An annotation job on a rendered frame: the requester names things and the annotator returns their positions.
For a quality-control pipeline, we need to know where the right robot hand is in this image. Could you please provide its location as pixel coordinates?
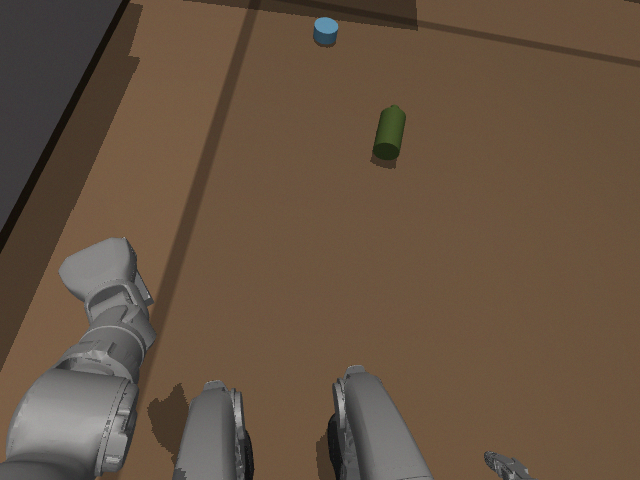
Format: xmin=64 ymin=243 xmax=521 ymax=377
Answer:
xmin=484 ymin=451 xmax=539 ymax=480

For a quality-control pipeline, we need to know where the right robot foot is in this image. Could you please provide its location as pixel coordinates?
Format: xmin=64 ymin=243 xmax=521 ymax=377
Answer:
xmin=327 ymin=414 xmax=343 ymax=480

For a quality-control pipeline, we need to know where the left robot hand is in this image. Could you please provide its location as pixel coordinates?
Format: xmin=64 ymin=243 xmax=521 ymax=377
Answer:
xmin=58 ymin=237 xmax=137 ymax=302

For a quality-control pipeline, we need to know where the left robot arm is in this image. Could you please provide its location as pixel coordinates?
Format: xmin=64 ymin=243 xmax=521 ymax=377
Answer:
xmin=0 ymin=280 xmax=157 ymax=480

